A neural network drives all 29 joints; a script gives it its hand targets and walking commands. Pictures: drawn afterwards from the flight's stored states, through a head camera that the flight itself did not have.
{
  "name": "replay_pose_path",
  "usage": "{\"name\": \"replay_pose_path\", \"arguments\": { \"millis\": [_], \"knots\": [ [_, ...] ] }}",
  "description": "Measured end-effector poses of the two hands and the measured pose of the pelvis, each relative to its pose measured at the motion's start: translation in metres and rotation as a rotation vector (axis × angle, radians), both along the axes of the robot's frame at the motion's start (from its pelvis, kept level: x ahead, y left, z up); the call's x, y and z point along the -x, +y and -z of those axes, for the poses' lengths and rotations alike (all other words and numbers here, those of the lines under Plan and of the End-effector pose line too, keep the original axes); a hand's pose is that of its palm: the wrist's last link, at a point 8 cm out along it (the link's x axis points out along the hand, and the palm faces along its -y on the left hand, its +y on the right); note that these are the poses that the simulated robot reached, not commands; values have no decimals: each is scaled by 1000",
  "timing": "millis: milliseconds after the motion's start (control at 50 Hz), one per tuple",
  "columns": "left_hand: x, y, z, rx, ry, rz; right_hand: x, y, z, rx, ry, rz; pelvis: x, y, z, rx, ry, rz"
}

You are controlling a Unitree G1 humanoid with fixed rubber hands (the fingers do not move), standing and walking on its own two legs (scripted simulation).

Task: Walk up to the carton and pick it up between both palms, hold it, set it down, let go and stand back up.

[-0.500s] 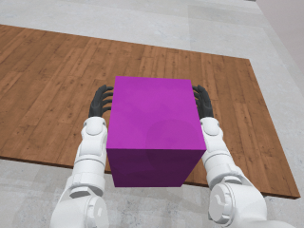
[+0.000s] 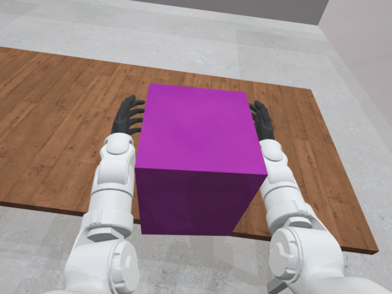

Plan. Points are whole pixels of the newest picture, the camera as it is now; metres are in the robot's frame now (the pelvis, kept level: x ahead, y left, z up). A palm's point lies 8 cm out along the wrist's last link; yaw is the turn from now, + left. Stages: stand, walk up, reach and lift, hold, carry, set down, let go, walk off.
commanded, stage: reach and lift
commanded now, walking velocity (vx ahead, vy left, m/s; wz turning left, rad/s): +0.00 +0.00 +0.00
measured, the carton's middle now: (192, 164) +0.35 +0.01 +0.07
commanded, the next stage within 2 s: hold in 1.88 s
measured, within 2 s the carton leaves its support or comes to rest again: neither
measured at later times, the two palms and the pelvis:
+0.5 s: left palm (120, 118) +0.37 +0.15 +0.17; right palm (272, 124) +0.38 -0.14 +0.17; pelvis +0.00 +0.00 +0.00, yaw +1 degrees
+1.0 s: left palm (114, 106) +0.36 +0.16 +0.21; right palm (278, 115) +0.37 -0.14 +0.20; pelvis -0.01 +0.00 +0.00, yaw +1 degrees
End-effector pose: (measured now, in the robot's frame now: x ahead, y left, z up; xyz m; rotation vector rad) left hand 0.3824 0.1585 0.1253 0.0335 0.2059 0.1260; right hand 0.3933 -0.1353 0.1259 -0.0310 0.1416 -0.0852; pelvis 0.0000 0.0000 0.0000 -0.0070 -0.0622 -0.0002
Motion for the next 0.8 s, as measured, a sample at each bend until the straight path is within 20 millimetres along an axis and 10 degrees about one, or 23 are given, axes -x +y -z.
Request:
{"name": "replay_pose_path", "arguments": {
  "millis": [800],
  "knots": [
    [18, 4, -71, -16, -61, 16, 19, 4, -68, -43, -90, 19, 6, 2, 2, 2, -107, -19]
  ]
}}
